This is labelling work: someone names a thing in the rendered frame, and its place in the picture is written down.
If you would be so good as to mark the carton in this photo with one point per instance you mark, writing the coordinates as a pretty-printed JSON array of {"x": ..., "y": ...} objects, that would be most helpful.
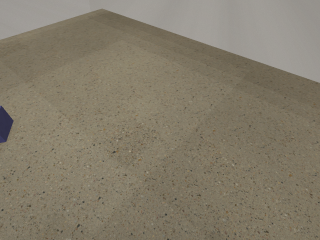
[{"x": 5, "y": 125}]

